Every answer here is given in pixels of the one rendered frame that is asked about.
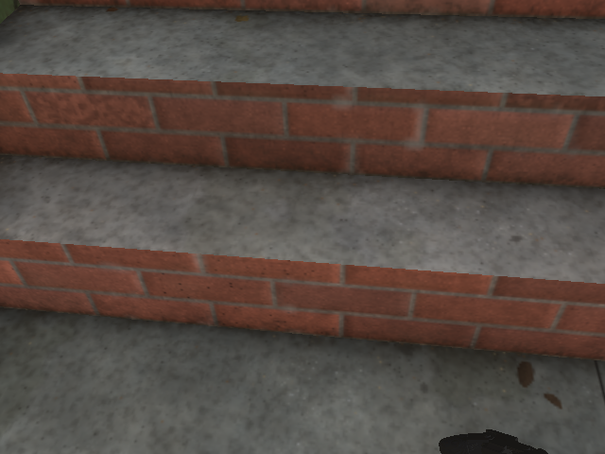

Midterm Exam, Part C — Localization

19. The robot right hand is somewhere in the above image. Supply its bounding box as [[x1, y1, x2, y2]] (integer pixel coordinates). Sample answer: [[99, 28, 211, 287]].
[[439, 429, 548, 454]]

